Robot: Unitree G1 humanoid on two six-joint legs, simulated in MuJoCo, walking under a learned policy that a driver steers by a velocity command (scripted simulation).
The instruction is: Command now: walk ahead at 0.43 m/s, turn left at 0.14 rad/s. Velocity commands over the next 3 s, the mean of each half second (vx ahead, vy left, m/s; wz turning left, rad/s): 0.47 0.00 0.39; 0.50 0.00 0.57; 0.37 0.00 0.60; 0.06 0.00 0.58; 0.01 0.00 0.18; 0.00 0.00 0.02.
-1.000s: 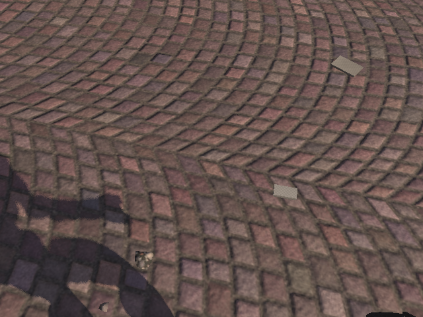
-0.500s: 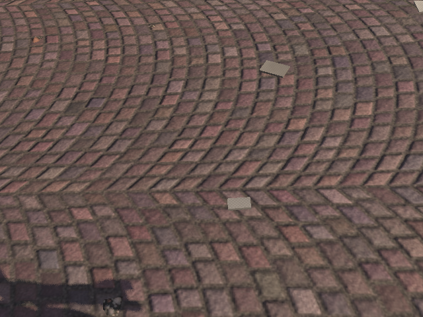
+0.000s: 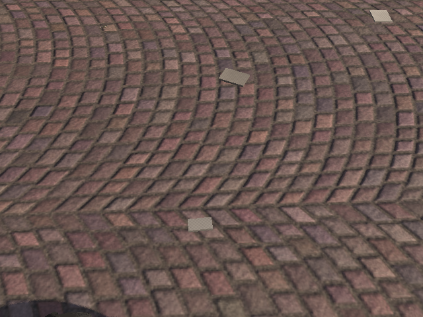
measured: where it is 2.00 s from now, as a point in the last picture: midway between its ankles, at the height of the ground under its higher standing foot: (116, 223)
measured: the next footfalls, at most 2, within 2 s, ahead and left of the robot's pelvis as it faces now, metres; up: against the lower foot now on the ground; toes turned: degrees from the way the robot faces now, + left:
right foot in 0.06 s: +0.19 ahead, -0.14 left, +0.00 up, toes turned +0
left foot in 0.62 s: +0.46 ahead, +0.14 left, +0.00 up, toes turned +22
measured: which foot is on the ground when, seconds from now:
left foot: down 0.00-0.08, up 0.10-0.60, down 0.62-1.00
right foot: up 0.00-0.04, down 0.06-0.64, up 0.66-1.00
